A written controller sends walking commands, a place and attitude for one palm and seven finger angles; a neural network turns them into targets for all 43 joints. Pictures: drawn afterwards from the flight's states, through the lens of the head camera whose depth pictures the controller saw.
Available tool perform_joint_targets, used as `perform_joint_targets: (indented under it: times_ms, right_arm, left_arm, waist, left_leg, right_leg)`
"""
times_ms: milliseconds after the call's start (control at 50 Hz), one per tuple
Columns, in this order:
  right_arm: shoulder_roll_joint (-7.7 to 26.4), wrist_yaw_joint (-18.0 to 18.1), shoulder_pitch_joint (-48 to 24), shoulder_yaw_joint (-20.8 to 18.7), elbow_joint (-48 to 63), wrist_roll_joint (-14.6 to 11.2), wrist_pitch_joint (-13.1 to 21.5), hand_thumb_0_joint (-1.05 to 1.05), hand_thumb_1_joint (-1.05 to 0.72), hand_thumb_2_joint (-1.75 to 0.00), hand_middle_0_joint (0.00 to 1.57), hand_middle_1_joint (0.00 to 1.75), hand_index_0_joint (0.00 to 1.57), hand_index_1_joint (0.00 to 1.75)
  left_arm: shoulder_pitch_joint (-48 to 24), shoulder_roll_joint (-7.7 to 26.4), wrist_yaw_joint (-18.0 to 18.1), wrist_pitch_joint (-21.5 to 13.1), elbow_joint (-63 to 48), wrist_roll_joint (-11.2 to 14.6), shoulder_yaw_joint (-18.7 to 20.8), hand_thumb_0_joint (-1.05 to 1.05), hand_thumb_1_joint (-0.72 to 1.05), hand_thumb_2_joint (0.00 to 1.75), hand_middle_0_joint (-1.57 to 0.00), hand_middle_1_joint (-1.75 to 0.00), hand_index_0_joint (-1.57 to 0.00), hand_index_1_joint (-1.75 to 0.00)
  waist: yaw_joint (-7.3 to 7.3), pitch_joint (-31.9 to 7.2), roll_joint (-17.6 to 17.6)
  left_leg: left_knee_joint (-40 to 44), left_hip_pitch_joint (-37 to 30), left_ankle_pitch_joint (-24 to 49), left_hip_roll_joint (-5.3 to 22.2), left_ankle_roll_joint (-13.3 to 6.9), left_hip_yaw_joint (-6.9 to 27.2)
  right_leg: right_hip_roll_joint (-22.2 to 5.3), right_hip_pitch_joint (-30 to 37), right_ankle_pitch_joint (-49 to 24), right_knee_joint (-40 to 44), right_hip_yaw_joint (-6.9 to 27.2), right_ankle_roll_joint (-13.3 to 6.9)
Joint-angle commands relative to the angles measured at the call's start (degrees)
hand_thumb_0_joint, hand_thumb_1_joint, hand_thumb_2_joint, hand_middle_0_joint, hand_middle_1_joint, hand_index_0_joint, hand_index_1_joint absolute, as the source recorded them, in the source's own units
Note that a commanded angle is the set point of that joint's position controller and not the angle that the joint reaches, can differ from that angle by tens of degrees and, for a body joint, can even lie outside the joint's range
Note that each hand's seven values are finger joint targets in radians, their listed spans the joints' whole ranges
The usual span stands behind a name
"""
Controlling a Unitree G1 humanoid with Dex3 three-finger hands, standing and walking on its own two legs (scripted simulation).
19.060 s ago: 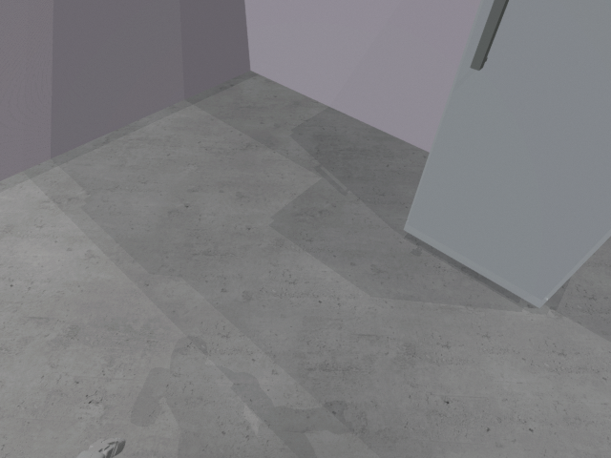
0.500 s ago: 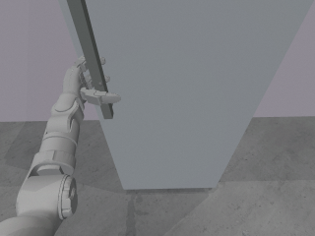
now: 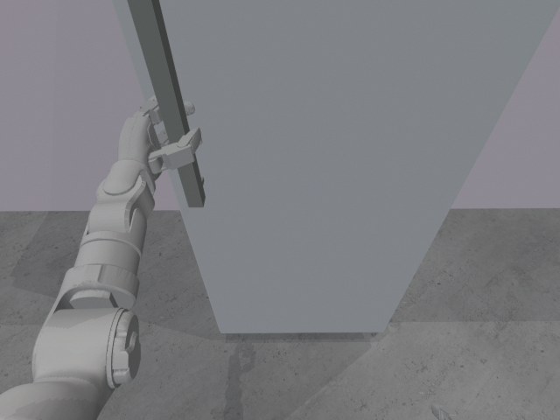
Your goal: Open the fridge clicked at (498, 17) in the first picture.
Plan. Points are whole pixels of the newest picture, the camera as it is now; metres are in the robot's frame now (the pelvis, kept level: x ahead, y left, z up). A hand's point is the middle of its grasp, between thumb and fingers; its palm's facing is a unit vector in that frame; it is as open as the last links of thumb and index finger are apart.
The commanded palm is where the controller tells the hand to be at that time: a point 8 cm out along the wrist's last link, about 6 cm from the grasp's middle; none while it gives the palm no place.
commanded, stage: grip the handle and tug to test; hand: left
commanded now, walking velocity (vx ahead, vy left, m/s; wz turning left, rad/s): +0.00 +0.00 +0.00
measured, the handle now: (170, 78) +0.50 +0.16 +0.26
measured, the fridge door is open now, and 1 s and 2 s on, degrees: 0 0 13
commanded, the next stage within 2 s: pull the door a little, standing still in 0.74 s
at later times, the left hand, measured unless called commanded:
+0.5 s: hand (189, 147) +0.44 +0.14 +0.18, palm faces +0.04 -1.00 +0.01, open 6.1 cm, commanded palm +0.40 +0.19 +0.18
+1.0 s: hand (189, 148) +0.44 +0.14 +0.18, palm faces +0.03 -1.00 +0.00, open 6.1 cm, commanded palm +0.39 +0.20 +0.18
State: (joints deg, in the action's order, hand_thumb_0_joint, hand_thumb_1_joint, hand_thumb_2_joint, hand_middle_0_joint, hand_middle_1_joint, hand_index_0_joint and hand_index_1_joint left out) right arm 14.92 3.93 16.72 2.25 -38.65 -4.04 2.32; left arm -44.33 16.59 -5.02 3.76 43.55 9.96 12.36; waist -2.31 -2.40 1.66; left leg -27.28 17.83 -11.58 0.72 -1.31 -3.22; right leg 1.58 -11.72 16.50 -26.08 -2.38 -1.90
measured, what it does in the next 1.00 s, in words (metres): stands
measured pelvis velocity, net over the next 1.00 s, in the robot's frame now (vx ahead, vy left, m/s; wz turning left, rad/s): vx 0.04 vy -0.01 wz -0.01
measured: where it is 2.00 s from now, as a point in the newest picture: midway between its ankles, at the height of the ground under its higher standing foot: outside the picture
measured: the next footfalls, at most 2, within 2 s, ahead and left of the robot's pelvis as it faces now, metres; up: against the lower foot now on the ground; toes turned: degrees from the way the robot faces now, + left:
right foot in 1.86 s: +0.29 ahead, -0.11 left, +0.00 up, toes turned -2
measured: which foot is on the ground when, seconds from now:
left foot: down 0.00-1.00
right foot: down 0.00-1.00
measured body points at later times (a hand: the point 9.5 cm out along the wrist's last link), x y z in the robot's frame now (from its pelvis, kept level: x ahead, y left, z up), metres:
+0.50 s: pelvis +0.00 -0.01 +0.00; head +0.00 -0.02 +0.45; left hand +0.43 +0.19 +0.18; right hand +0.11 -0.26 -0.11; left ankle +0.03 +0.11 -0.74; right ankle -0.03 -0.10 -0.74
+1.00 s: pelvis +0.04 -0.01 +0.00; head +0.04 -0.03 +0.45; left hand +0.43 +0.19 +0.19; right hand +0.20 -0.25 -0.10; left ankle +0.03 +0.11 -0.74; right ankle -0.03 -0.10 -0.74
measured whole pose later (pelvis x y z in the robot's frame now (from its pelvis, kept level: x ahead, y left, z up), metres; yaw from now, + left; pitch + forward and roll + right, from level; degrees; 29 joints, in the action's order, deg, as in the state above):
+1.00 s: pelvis +0.04 -0.01 +0.00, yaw -1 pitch +2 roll +1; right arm 14.6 3.3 12.2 2.0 -35.5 -4.0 -1.0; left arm -29.7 14.2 -4.2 14.4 18.8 10.9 11.7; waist 0.0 -3.5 1.5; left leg -24.4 12.3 -13.9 0.6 -0.4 -3.9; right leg 1.6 -6.7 18.6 -23.6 -1.4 -2.5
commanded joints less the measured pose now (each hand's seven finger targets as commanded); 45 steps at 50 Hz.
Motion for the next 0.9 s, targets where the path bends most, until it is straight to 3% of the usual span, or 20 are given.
perform_joint_targets:
  times_ms: [0,20,80,120,160,240,280,300,340,360,460,520,620,660,740,760,820,840,860,880]
  right_arm:
    - [7.54,0.9,-1.56,-2.9,6.85,0.29,2.15,0.0,-0.9,-0.9,0.2,0.3,0.2,0.3]
    - [7.66,0.95,-1.35,-2.95,6.99,0.4,1.99,0.0,-0.9,-0.9,0.2,0.3,0.2,0.3]
    - [7.22,0.9,-2.02,-2.81,7.19,0.14,2.06,0.0,-0.9,-0.9,0.2,0.3,0.2,0.3]
    - [7.43,0.89,-1.59,-2.86,7.0,0.26,1.93,0.0,-0.9,-0.9,0.2,0.3,0.2,0.3]
    - [7.14,0.77,-2.03,-2.88,7.27,0.24,2.06,0.0,-0.9,-0.9,0.2,0.3,0.2,0.3]
    - [7.44,0.81,-2.15,-2.99,7.5,0.16,1.91,0.0,-0.9,-0.9,0.2,0.3,0.2,0.3]
    - [7.27,0.91,-2.28,-2.96,7.37,0.1,2.02,0.0,-0.9,-0.9,0.2,0.3,0.2,0.3]
    - [7.41,0.96,-2.02,-2.97,7.17,0.14,2.02,0.0,-0.9,-0.9,0.2,0.3,0.2,0.3]
    - [7.48,0.99,-2.36,-3.0,7.5,0.09,1.94,0.0,-0.9,-0.9,0.2,0.3,0.2,0.3]
    - [7.25,0.91,-2.6,-2.91,7.64,0.04,1.97,0.0,-0.9,-0.9,0.2,0.3,0.2,0.3]
    - [6.87,0.3,-3.39,-3.16,8.61,-0.03,2.27,0.0,-0.9,-0.9,0.2,0.3,0.2,0.3]
    - [7.05,0.21,-3.75,-3.28,9.06,-0.01,2.02,0.0,-0.9,-0.9,0.2,0.3,0.2,0.3]
    - [6.97,-0.15,-5.16,-3.34,10.12,-0.18,1.93,0.0,-0.9,-0.9,0.2,0.3,0.2,0.3]
    - [6.74,-0.4,-5.99,-3.4,10.52,-0.03,1.86,0.0,-0.9,-0.9,0.2,0.3,0.2,0.3]
    - [6.43,-0.85,-7.0,-3.43,11.26,0.03,1.63,0.0,-0.9,-0.9,0.2,0.3,0.2,0.3]
    - [6.61,-0.84,-7.02,-3.45,11.13,0.06,1.4,0.0,-0.9,-0.9,0.2,0.3,0.2,0.3]
    - [6.65,-0.64,-7.74,-3.41,11.73,0.09,0.73,0.0,-0.9,-0.9,0.2,0.3,0.2,0.3]
    - [6.69,-0.33,-7.97,-3.22,11.14,0.03,0.32,0.0,-0.9,-0.9,0.2,0.3,0.2,0.3]
    - [6.83,0.07,-7.27,-3.27,10.37,0.1,-0.2,0.0,-0.9,-0.9,0.2,0.3,0.2,0.3]
    - [6.88,0.27,-7.3,-3.2,10.58,0.31,-0.55,0.0,-0.9,-0.9,0.2,0.3,0.2,0.3]
  left_arm:
    - [-29.19,13.49,-0.02,-4.58,-12.95,0.4,3.88,0.0,0.9,0.9,-0.45,-1.4,-0.45,-1.4]
    - [-27.32,15.02,0.24,-4.67,-12.13,0.52,5.49,0.0,0.9,0.9,-0.45,-1.4,-0.45,-1.4]
    - [-28.3,12.22,0.09,-4.58,-13.0,0.18,2.94,0.0,0.9,0.9,-0.45,-1.4,-0.45,-1.4]
    - [-28.3,13.91,0.5,-4.79,-12.46,0.0,4.17,0.0,0.9,0.9,-0.45,-1.4,-0.45,-1.4]
    - [-29.61,12.05,0.49,-4.9,-14.43,-0.29,2.54,0.0,0.9,0.9,-0.45,-1.4,-0.45,-1.4]
    - [-25.46,13.46,0.34,-4.65,-14.23,0.28,4.17,0.0,0.9,0.9,-0.45,-1.4,-0.45,-1.4]
    - [-27.84,11.45,0.08,-4.5,-14.22,0.54,2.36,0.0,0.9,0.9,-0.45,-1.4,-0.45,-1.4]
    - [-27.57,12.28,0.06,-4.41,-13.56,0.44,3.05,0.0,0.9,0.9,-0.45,-1.4,-0.45,-1.4]
    - [-26.21,13.23,0.11,-4.44,-14.42,0.4,3.85,0.0,0.9,0.9,-0.45,-1.4,-0.45,-1.4]
    - [-27.07,11.75,0.04,-4.42,-15.41,0.31,2.38,0.0,0.9,0.9,-0.45,-1.4,-0.45,-1.4]
    - [-22.33,8.84,0.18,-3.9,-20.46,0.74,1.07,0.0,0.9,0.9,-0.45,-1.4,-0.45,-1.4]
    - [-18.72,8.43,0.19,-3.24,-22.2,0.99,0.94,0.0,0.9,0.9,-0.45,-1.4,-0.45,-1.4]
    - [-12.87,6.96,0.05,-1.29,-27.12,1.46,0.39,0.0,0.9,0.9,-0.45,-1.4,-0.45,-1.4]
    - [-11.9,6.89,0.19,-0.63,-31.78,1.22,0.55,0.0,0.9,0.9,-0.45,-1.4,-0.45,-1.4]
    - [-6.61,4.16,0.18,1.54,-36.5,1.69,-1.01,0.0,0.9,0.9,-0.45,-1.4,-0.45,-1.4]
    - [-6.06,6.71,0.33,2.2,-37.23,1.54,1.1,0.0,0.9,0.9,-0.45,-1.4,-0.45,-1.4]
    - [-4.12,6.87,0.15,4.37,-38.68,1.7,1.42,0.0,0.9,0.9,-0.45,-1.4,-0.45,-1.4]
    - [-8.68,5.87,0.12,5.02,-38.88,1.53,-0.47,0.0,0.9,0.9,-0.45,-1.4,-0.45,-1.4]
    - [-10.43,9.11,0.47,5.97,-36.02,1.27,2.29,0.0,0.9,0.9,-0.45,-1.4,-0.45,-1.4]
    - [-10.54,9.97,0.44,6.63,-36.22,1.11,3.13,0.0,0.9,0.9,-0.45,-1.4,-0.45,-1.4]
  waist:
    - [0.03,-16.98,-2.85]
    - [0.51,-16.51,-4.31]
    - [0.1,-15.65,-2.37]
    - [0.21,-15.03,-1.96]
    - [0.09,-16.23,0.23]
    - [0.82,-16.91,-2.89]
    - [-0.07,-15.47,-3.68]
    - [0.16,-15.16,-4.2]
    - [0.7,-15.82,-2.24]
    - [0.44,-16.54,-1.19]
    - [1.51,-18.87,0.38]
    - [1.88,-18.53,-2.48]
    - [2.89,-18.18,-2.84]
    - [3.33,-19.9,-0.19]
    - [3.58,-19.88,-1.06]
    - [3.9,-20.0,-1.08]
    - [3.96,-19.11,-3.5]
    - [2.61,-18.27,-2.15]
    - [2.37,-17.06,-3.63]
    - [2.6,-17.51,-2.82]
  left_leg:
    - [0.45,-14.04,11.68,-0.15,-1.94,3.12]
    - [0.49,-13.2,11.69,-0.16,-2.12,3.01]
    - [0.62,-13.46,10.91,-0.15,-2.0,2.91]
    - [0.58,-13.14,10.29,-0.13,-2.01,2.95]
    - [0.51,-14.48,11.15,-0.16,-1.89,3.01]
    - [0.64,-13.58,11.68,-0.19,-2.07,2.68]
    - [0.75,-13.49,10.48,-0.17,-2.16,2.67]
    - [0.89,-13.14,10.18,-0.09,-2.1,2.83]
    - [0.85,-13.49,10.64,-0.22,-2.11,2.65]
    - [0.84,-14.1,11.02,-0.35,-2.07,2.62]
    - [0.49,-16.78,14.69,-0.19,-1.85,2.7]
    - [0.51,-16.48,16.73,-0.18,-1.96,2.39]
    - [0.62,-17.5,19.42,0.02,-1.89,2.25]
    - [0.35,-19.17,22.63,-0.07,-1.77,2.13]
    - [-0.26,-20.56,28.42,0.23,-1.68,2.1]
    - [-0.24,-20.46,29.16,0.28,-1.59,2.02]
    - [-0.19,-19.47,29.52,0.03,-1.76,1.38]
    - [-0.24,-19.7,29.35,-0.1,-1.84,1.37]
    - [-0.19,-19.01,28.01,-0.03,-1.72,1.61]
    - [0.06,-19.03,27.7,-0.21,-1.79,1.5]
  right_leg:
    - [-0.4,-1.7,-18.64,3.57,1.86,0.82]
    - [-0.44,-0.78,-18.79,3.69,1.82,0.95]
    - [-0.44,-2.05,-17.99,3.62,1.78,0.86]
    - [-0.49,-2.0,-16.73,3.95,1.79,0.83]
    - [-0.44,-2.5,-17.57,3.58,1.86,0.67]
    - [-0.41,-0.46,-19.19,3.59,1.96,0.88]
    - [-0.36,-1.65,-18.39,4.0,2.02,1.11]
    - [-0.35,-1.66,-17.94,3.93,1.85,1.02]
    - [-0.45,-1.1,-18.18,3.84,2.01,0.91]
    - [-0.5,-1.08,-18.57,3.77,2.07,0.88]
    - [-0.2,-0.17,-21.25,3.22,1.57,0.58]
    - [-0.13,1.74,-23.95,3.06,1.27,0.68]
    - [-0.08,2.7,-26.37,2.9,1.07,0.66]
    - [-0.22,3.45,-29.37,2.23,1.25,0.51]
    - [-0.19,4.32,-33.76,1.63,0.77,0.73]
    - [-0.25,4.91,-34.76,1.61,0.89,0.75]
    - [-0.49,6.49,-37.99,1.67,0.93,1.16]
    - [-0.61,5.29,-37.96,1.75,1.11,1.19]
    - [-0.45,4.67,-36.9,2.16,1.02,1.18]
    - [-0.54,4.91,-36.98,2.3,1.27,1.16]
